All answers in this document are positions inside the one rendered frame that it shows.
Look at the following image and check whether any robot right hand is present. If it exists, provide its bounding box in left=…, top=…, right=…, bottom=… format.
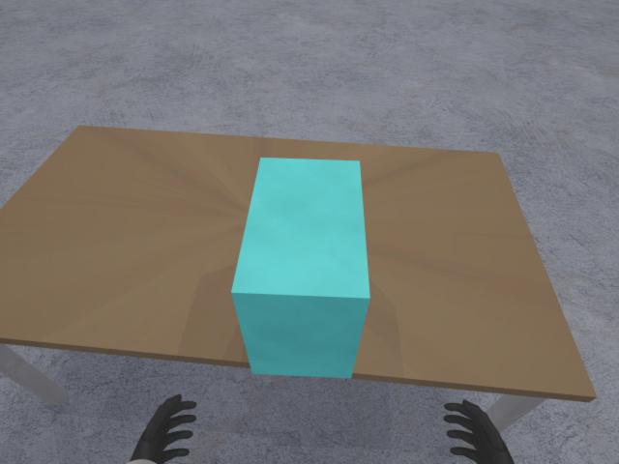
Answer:
left=444, top=399, right=515, bottom=464

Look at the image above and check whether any table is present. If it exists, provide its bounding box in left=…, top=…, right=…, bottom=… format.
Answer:
left=0, top=126, right=597, bottom=450

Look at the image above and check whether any robot left hand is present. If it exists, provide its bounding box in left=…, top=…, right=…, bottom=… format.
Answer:
left=130, top=394, right=196, bottom=464

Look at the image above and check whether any carton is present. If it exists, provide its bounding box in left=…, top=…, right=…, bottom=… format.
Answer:
left=231, top=158, right=370, bottom=378

